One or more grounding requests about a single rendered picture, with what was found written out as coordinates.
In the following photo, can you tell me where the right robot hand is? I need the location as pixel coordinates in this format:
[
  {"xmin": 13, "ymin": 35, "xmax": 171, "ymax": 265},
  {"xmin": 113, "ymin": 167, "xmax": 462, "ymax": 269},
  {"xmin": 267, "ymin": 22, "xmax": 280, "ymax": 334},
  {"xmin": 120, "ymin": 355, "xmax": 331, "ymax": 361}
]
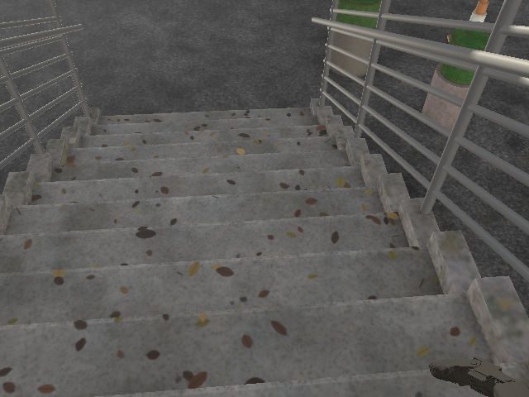
[{"xmin": 429, "ymin": 356, "xmax": 529, "ymax": 397}]

